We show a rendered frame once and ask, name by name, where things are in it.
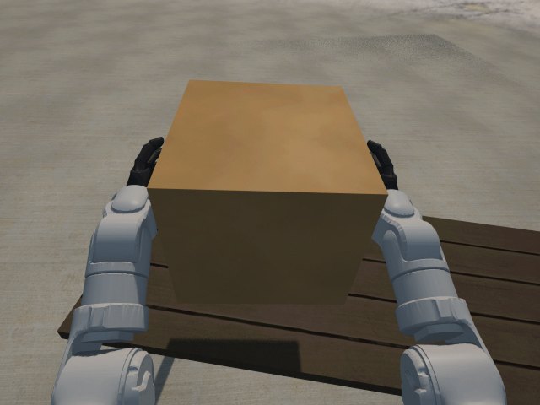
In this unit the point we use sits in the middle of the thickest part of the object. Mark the right robot forearm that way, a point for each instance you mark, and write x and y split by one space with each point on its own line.
428 306

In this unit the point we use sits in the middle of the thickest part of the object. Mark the left robot forearm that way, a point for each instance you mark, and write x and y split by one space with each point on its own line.
113 305

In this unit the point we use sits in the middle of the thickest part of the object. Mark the right robot hand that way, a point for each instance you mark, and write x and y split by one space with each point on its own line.
383 164

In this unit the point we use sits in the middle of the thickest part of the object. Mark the table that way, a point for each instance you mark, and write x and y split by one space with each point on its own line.
495 269

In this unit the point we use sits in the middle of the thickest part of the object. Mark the carton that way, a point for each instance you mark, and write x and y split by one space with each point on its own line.
264 194

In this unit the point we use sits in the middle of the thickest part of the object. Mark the robot left upper arm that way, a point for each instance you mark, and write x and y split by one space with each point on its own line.
121 376

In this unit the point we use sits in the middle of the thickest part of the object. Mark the left robot hand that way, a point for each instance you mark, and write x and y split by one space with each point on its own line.
144 164

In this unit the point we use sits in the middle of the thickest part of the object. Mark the robot right upper arm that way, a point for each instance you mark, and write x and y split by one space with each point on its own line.
449 374

